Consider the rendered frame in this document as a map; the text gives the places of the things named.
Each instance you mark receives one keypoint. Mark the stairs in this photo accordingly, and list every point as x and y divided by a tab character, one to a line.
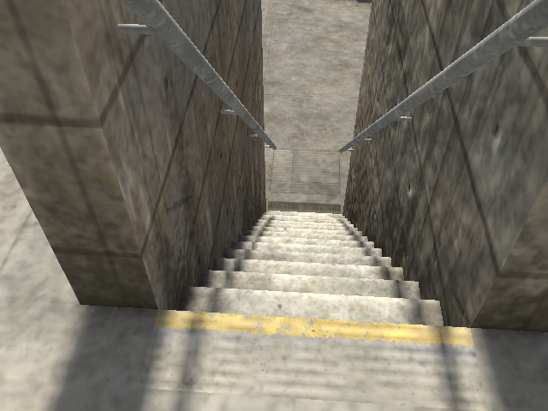
309	265

